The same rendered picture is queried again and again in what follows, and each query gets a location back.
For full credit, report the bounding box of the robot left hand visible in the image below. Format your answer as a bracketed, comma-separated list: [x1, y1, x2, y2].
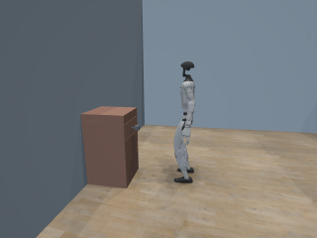
[180, 127, 191, 145]

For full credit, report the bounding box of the cabinet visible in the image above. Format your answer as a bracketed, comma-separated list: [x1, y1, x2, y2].
[80, 106, 139, 188]

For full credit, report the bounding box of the robot left thigh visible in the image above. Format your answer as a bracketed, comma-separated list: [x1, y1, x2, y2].
[173, 119, 186, 155]

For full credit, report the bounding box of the robot left upper arm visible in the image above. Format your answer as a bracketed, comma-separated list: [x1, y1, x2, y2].
[183, 81, 196, 106]

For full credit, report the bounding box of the handle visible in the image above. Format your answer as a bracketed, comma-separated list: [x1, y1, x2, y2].
[131, 125, 140, 131]

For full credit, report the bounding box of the drawer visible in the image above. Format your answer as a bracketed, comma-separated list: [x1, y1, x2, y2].
[125, 116, 137, 141]

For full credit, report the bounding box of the robot left foot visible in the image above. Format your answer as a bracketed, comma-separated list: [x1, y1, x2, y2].
[174, 177, 193, 183]

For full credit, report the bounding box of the left robot forearm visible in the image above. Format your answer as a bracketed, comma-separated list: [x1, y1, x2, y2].
[184, 101, 194, 128]

